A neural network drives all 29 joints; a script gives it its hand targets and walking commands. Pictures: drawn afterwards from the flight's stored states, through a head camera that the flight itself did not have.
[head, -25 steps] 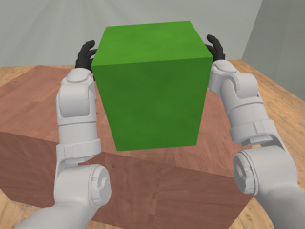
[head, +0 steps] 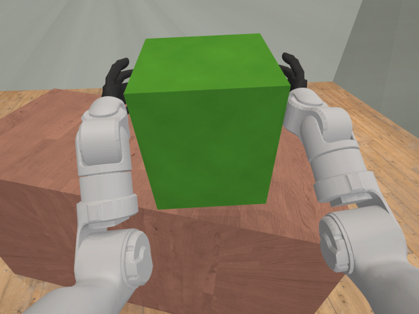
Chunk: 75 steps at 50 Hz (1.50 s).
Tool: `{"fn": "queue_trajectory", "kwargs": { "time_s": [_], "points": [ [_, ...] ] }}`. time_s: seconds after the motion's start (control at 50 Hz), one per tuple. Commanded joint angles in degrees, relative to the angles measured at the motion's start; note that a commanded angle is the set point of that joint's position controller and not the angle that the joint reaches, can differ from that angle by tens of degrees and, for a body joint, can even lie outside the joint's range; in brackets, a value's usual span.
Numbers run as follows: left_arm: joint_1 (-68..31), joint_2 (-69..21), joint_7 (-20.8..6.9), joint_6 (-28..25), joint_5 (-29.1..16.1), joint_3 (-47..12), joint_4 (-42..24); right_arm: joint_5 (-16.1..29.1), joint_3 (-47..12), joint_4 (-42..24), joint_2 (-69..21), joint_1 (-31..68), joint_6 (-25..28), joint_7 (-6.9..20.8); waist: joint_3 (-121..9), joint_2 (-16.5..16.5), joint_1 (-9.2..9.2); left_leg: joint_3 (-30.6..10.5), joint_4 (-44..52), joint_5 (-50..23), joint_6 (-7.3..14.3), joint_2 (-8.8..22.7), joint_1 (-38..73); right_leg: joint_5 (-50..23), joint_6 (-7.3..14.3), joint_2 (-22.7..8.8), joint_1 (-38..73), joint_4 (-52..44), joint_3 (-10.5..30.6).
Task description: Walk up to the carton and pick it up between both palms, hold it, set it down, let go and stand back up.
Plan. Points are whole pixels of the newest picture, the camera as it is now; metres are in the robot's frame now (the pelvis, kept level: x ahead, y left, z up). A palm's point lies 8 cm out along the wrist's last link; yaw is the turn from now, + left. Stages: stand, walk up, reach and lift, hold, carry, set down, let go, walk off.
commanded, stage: hold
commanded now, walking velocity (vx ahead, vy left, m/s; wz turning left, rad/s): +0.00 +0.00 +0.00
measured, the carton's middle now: (207, 123) +0.38 +0.02 +0.23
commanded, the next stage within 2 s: none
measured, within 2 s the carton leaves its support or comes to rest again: neither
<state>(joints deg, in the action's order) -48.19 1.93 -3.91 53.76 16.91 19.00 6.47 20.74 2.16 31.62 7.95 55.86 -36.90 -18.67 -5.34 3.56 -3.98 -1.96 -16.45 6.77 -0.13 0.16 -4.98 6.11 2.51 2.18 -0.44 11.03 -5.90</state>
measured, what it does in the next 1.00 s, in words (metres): stands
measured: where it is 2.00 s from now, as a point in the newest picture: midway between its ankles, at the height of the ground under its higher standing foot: outside the picture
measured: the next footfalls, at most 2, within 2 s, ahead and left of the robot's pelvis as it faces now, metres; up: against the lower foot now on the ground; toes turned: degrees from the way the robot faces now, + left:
none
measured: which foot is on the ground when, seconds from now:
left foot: down 0.00-1.00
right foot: down 0.00-1.00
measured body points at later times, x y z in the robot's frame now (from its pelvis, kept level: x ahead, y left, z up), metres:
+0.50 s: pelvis +0.00 +0.00 +0.00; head -0.06 +0.03 +0.44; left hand +0.38 +0.17 +0.28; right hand +0.39 -0.13 +0.29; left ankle +0.03 +0.12 -0.75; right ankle +0.01 -0.09 -0.75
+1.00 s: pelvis +0.00 +0.00 +0.00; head -0.07 +0.03 +0.44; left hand +0.38 +0.17 +0.28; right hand +0.39 -0.14 +0.29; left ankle +0.03 +0.12 -0.75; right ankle +0.01 -0.09 -0.75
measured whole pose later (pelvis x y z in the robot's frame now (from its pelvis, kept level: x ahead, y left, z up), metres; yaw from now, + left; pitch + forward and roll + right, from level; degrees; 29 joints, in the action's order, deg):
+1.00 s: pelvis +0.00 +0.00 +0.00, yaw -1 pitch -5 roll -1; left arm -49.0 1.8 -4.3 54.3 17.8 19.1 7.3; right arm 21.6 1.7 32.9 8.6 56.6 -37.2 -18.8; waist -5.2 3.4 -4.0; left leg -1.3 -16.4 7.2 0.0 0.1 -4.3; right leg 6.7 2.3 2.0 -0.2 11.7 -5.3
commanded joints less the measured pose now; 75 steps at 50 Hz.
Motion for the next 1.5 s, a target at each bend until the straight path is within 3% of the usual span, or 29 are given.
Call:
{"fn": "queue_trajectory", "kwargs": {
  "time_s": [0.0,0.04,0.1,0.16,0.28,0.32,0.4,0.44,0.46,0.48,0.56,0.58,0.64,0.8,0.84,0.92,0.94,0.98,1.06,1.08,1.1,1.2,1.22,1.26,1.32,1.4,1.42,1.44,1.48],
  "points": [
    [-38.07,-23.82,-8.18,-3.07,-10.2,-19.7,-5.16,5.26,-9.55,-12.45,-21.08,37.98,1.58,3.71,-17.59,-3.29,-1.2,1.24,0.91,-10.45,-0.92,-1.66,5.59,-10.16,-3.74,-1.11,5.33,-0.73,1.96],
    [-36.73,-22.99,-8.34,-2.2,-9.47,-19.37,-5.0,5.75,-8.48,-10.79,-19.07,37.14,1.07,3.59,-17.35,-6.3,-0.39,0.99,1.43,-10.76,-1.54,-1.69,5.66,-9.13,-3.6,-0.6,5.25,-0.82,1.91],
    [-37.88,-23.92,-8.05,-2.64,-9.53,-19.39,-4.85,5.46,-8.48,-10.88,-18.54,39.08,1.87,4.1,-16.76,-7.13,-0.09,0.77,2.24,-3.83,-1.27,-1.13,0.99,-4.64,-2.83,-0.13,5.03,0.16,1.9],
    [-39.79,-24.46,-7.83,-3.29,-9.86,-18.54,-5.58,4.88,-9.02,-11.36,-21.24,38.88,2.1,4.18,-17.87,-4.29,0.02,1.15,1.71,-6.56,-0.8,-1.13,2.24,-7.39,-3.43,-0.35,6.22,0.02,1.68],
    [-38.28,-24.72,-8.01,-2.78,-9.77,-19.65,-4.5,5.97,-8.63,-9.88,-20.01,38.28,1.7,4.21,-17.0,-5.8,-0.91,0.42,1.27,-8.79,-1.77,-1.22,5.73,-7.55,-3.12,-0.12,3.66,0.32,1.92],
    [-38.68,-24.44,-7.97,-2.92,-10.24,-20.25,-7.95,6.4,-9.23,-12.12,-19.72,38.6,1.68,3.92,-17.81,-5.93,-0.65,0.85,1.0,-9.43,-1.78,-1.76,4.91,-7.62,-3.12,0.09,5.08,0.47,1.63],
    [-38.73,-23.29,-8.17,-2.64,-9.81,-18.72,-6.82,5.85,-9.55,-10.86,-19.72,37.86,1.64,4.11,-17.31,-4.34,0.47,0.55,1.75,-7.44,-1.3,-0.93,3.94,-7.08,-2.85,-0.08,6.74,0.24,1.72],
    [-39.07,-24.45,-8.2,-2.77,-9.86,-19.5,-7.34,5.55,-9.57,-14.86,-19.96,39.84,2.34,3.95,-20.93,-3.42,-0.39,0.59,1.26,-9.12,-1.23,-1.27,3.9,-8.69,-3.3,0.08,6.65,0.66,1.3],
    [-38.05,-25.18,-8.22,-2.48,-9.62,-20.1,-5.85,5.74,-9.52,-14.74,-20.09,40.92,2.2,3.87,-18.34,-5.16,-0.8,0.84,1.21,-8.08,-1.48,-1.47,4.42,-7.5,-3.1,-0.21,5.28,0.38,1.92],
    [-39.24,-24.58,-8.5,-2.37,-10.55,-19.47,-5.63,5.38,-9.17,-14.13,-20.38,41.22,1.95,3.64,-17.3,-3.7,-1.17,0.99,0.84,-9.03,-1.23,-1.61,4.08,-8.83,-3.29,-0.39,5.5,0.04,1.4],
    [-37.31,-24.66,-8.24,-1.59,-10.17,-20.89,-10.84,7.24,-10.58,-13.77,-19.75,36.24,1.22,3.3,-18.93,-6.04,-0.84,0.49,-0.39,-16.9,-1.8,-1.6,8.28,-14.5,-2.61,-0.5,5.1,-0.2,2.05],
    [-35.59,-23.81,-8.48,-1.38,-9.95,-20.64,-9.75,6.86,-11.11,-15.88,-19.79,36.0,1.2,3.03,-20.12,-4.44,-0.87,0.92,-0.68,-18.06,-1.51,-1.76,10.27,-15.4,-3.12,-0.69,6.66,-0.51,2.2],
    [-36.61,-23.43,-8.92,-0.65,-9.43,-20.83,-6.99,6.93,-9.2,-12.13,-18.69,36.81,0.49,2.92,-16.75,-5.98,-0.91,0.94,1.25,-9.57,-1.59,-1.23,4.37,-8.93,-3.2,-0.53,6.26,-0.54,1.79],
    [-39.23,-23.54,-8.59,-3.12,-9.96,-19.75,-8.41,6.23,-10.16,-13.72,-20.58,38.48,1.48,3.29,-19.11,-3.78,-0.57,1.71,0.31,-10.84,-1.32,-1.86,5.38,-9.92,-3.38,-0.71,5.31,-0.45,2.18],
    [-37.43,-23.47,-8.6,-2.78,-9.37,-18.76,-4.76,6.21,-9.57,-12.03,-20.69,36.86,1.25,3.54,-16.19,-3.83,-0.07,1.58,1.03,-8.64,-0.64,-1.65,5.19,-8.52,-3.87,-0.72,4.09,-0.33,1.8],
    [-39.14,-23.45,-8.28,-2.8,-9.58,-19.69,-5.97,5.78,-9.84,-11.16,-20.12,39.0,2.15,4.24,-16.0,-5.27,0.8,0.61,2.29,-4.41,-1.17,-0.99,2.0,-6.27,-3.21,-0.18,5.67,0.98,1.49],
    [-39.65,-24.18,-7.97,-3.05,-10.48,-19.97,-7.41,5.85,-9.26,-12.4,-20.21,39.58,2.22,4.3,-17.27,-5.36,-0.18,0.39,2.92,-4.01,-1.39,-0.93,2.47,-7.38,-3.57,0.35,6.9,1.28,1.25],
    [-38.34,-23.92,-7.7,-2.91,-10.28,-19.82,-7.55,6.17,-8.88,-12.19,-19.54,38.85,2.07,4.38,-18.26,-6.29,-0.18,0.51,2.19,-7.31,-1.46,-1.07,4.39,-7.75,-3.48,0.28,5.62,0.85,1.31],
    [-37.95,-23.52,-8.73,-2.79,-10.31,-19.21,-10.78,7.16,-11.33,-17.17,-21.63,37.53,1.71,3.29,-22.96,-1.5,0.04,1.07,-0.2,-17.12,-0.49,-2.06,8.3,-16.65,-3.97,-0.7,7.48,0.12,2.14],
    [-37.62,-23.11,-8.93,-2.5,-10.06,-20.48,-9.22,7.71,-11.56,-16.02,-20.75,36.79,1.42,3.05,-22.57,-2.98,-1.11,1.39,-0.36,-17.67,-0.61,-2.05,9.27,-16.64,-4.07,-0.91,5.84,0.02,2.55],
    [-35.5,-23.73,-9.24,-2.22,-10.24,-20.51,-9.37,7.37,-12.0,-16.05,-20.33,35.69,1.19,2.68,-20.49,-3.76,-0.67,1.08,-0.77,-18.26,-1.15,-1.99,9.7,-15.98,-3.41,-0.76,5.79,-0.65,2.65],
    [-38.62,-23.45,-8.94,-1.36,-9.43,-19.07,-0.71,4.91,-7.24,-5.9,-18.31,38.03,0.63,3.63,-9.71,-6.53,-1.04,0.0,4.61,4.59,-1.38,-0.39,-2.55,-0.08,-3.03,-0.47,3.69,0.01,1.33],
    [-39.45,-24.46,-8.46,-2.2,-9.68,-18.79,-2.3,4.99,-7.26,-8.35,-18.97,39.7,1.51,4.25,-12.83,-6.51,-0.56,-0.25,5.36,5.66,-1.19,-0.09,-3.37,-0.95,-3.14,0.04,6.3,1.0,1.13],
    [-39.74,-25.78,-7.57,-3.46,-10.26,-20.25,-5.24,5.5,-7.96,-11.42,-19.68,40.36,2.62,4.77,-17.4,-6.76,-1.39,0.61,3.21,-1.83,-1.47,-0.64,-1.15,-5.62,-3.09,0.69,6.18,1.73,1.58],
    [-39.41,-25.1,-7.77,-3.96,-10.71,-19.73,-6.35,6.1,-9.55,-14.03,-20.73,40.07,2.33,4.27,-21.24,-4.66,-0.5,0.92,0.45,-10.34,-1.07,-1.81,5.15,-8.74,-3.06,0.07,6.45,0.55,1.74],
    [-41.99,-23.32,-7.49,-3.25,-9.66,-18.14,-0.52,4.77,-6.18,-4.9,-19.09,41.38,1.39,5.06,-13.94,-6.44,-0.49,0.06,3.16,4.83,-0.97,-0.71,-0.45,1.25,-3.46,-0.08,2.71,1.02,1.4],
    [-42.38,-24.05,-7.29,-3.96,-9.6,-17.52,-1.89,4.21,-6.39,-5.94,-19.73,40.9,2.22,5.51,-14.09,-6.18,0.46,-0.37,4.25,6.28,-0.24,0.15,-3.7,1.16,-3.03,-0.01,4.78,1.76,1.24],
    [-40.99,-23.88,-7.14,-4.13,-9.53,-17.55,-1.3,4.42,-6.61,-5.36,-19.72,40.29,2.51,5.72,-13.75,-6.19,0.25,-0.54,4.97,5.81,0.05,0.17,-4.98,-1.49,-3.22,-0.18,6.76,1.98,1.39],
    [-39.61,-24.15,-7.25,-4.47,-10.22,-17.34,-3.28,4.7,-8.1,-10.13,-21.04,39.63,2.88,5.25,-20.4,-2.75,0.52,0.99,2.29,-7.56,-0.2,-1.42,0.96,-9.83,-4.07,-0.37,9.0,0.94,1.93]
  ]
}}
